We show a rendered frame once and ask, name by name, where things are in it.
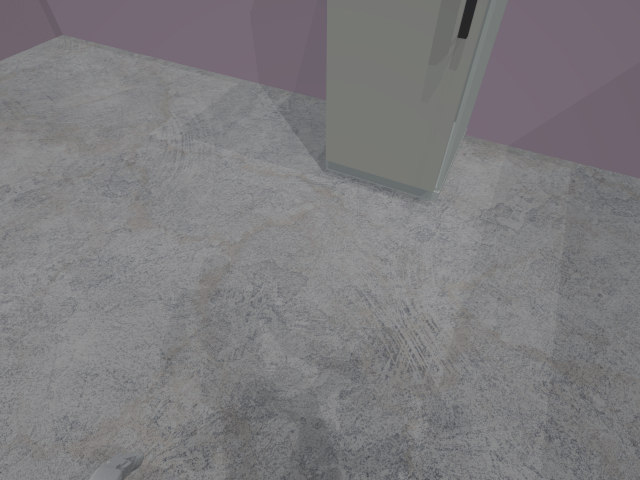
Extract robot left hand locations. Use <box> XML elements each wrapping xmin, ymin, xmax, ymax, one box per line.
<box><xmin>89</xmin><ymin>452</ymin><xmax>144</xmax><ymax>480</ymax></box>

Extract fridge door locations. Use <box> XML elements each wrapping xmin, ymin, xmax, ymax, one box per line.
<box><xmin>326</xmin><ymin>0</ymin><xmax>489</xmax><ymax>192</ymax></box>

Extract handle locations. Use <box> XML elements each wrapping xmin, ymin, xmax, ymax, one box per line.
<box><xmin>457</xmin><ymin>0</ymin><xmax>477</xmax><ymax>39</ymax></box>

